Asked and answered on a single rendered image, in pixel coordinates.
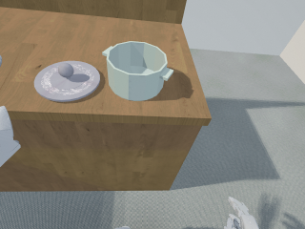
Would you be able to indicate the robot right hand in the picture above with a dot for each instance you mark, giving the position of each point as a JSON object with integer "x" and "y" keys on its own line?
{"x": 246, "y": 221}

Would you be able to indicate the lid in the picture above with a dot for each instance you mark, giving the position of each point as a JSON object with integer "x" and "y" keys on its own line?
{"x": 52, "y": 86}

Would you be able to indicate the robot left hand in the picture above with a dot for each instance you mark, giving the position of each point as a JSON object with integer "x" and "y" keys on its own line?
{"x": 8, "y": 146}

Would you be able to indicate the knob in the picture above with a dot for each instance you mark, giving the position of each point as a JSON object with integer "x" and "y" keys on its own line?
{"x": 66, "y": 70}

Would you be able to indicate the pot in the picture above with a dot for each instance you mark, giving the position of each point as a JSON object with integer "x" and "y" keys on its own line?
{"x": 136, "y": 70}

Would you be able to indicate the table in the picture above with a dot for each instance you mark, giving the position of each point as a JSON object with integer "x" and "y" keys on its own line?
{"x": 101, "y": 142}

